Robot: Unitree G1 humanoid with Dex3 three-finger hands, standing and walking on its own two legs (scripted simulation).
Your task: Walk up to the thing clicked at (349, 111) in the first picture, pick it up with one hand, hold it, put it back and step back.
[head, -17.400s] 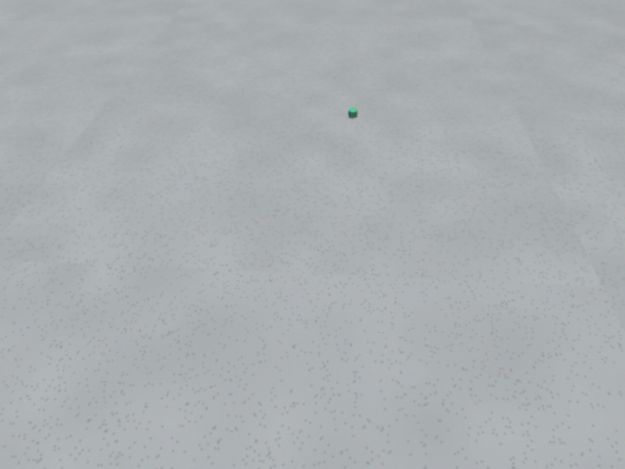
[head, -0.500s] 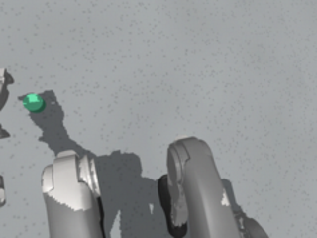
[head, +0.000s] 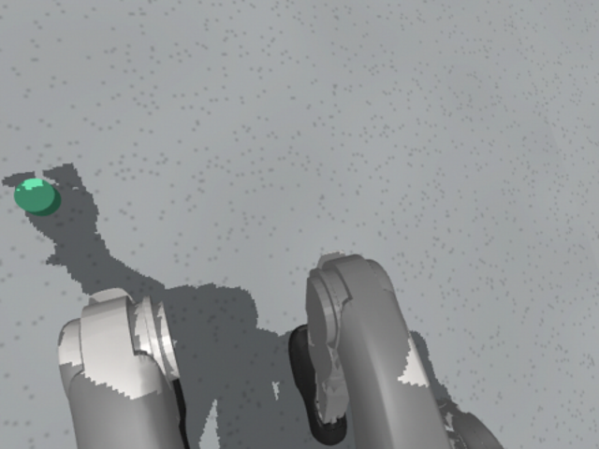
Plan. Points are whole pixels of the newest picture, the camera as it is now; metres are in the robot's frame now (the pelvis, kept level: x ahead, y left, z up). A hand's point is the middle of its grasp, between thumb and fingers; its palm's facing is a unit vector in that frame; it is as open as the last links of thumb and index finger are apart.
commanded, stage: rise first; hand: left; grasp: from above
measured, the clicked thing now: (38, 197) +0.47 +0.32 -0.29
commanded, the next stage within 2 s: approach in 0.50 s
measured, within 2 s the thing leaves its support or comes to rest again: neither
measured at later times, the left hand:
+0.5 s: hand out of the picture +0.43 +0.36 -0.18, palm faces -0.43 -0.11 -0.90, open 14.0 cm
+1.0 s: hand (25, 169) +0.47 +0.29 -0.17, palm faces -0.40 -0.08 -0.91, open 14.0 cm
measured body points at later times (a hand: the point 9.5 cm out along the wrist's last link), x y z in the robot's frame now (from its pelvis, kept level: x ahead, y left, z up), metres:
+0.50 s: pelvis +0.00 +0.00 +0.00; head +0.24 +0.10 +0.37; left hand +0.45 +0.36 -0.13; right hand +0.08 -0.27 -0.09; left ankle +0.07 +0.13 -0.28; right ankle +0.10 -0.12 -0.28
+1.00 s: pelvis +0.00 +0.00 +0.01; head +0.24 +0.09 +0.37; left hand +0.49 +0.29 -0.12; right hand +0.06 -0.27 -0.08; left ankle +0.07 +0.13 -0.28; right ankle +0.10 -0.12 -0.28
